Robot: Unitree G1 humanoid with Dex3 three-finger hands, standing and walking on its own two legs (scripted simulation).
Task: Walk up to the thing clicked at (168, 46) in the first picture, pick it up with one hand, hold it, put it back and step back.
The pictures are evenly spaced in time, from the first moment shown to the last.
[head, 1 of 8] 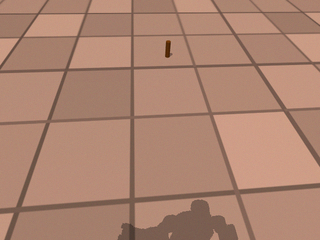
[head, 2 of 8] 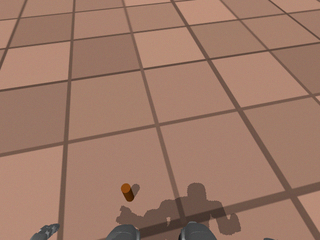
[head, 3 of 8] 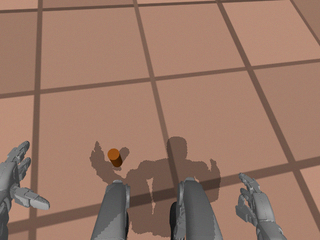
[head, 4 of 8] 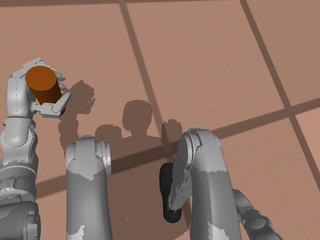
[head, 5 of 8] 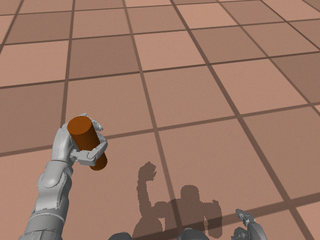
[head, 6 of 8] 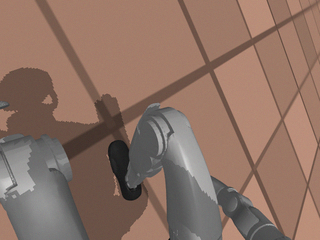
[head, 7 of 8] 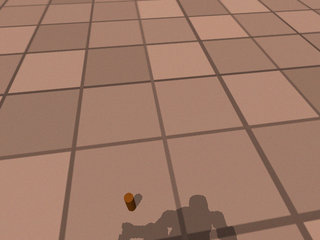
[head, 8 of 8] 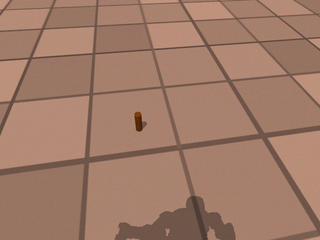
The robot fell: no
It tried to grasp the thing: yes
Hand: left
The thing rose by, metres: 0.68
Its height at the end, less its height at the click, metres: +0.00
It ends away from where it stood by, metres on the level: 0.02
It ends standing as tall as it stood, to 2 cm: yes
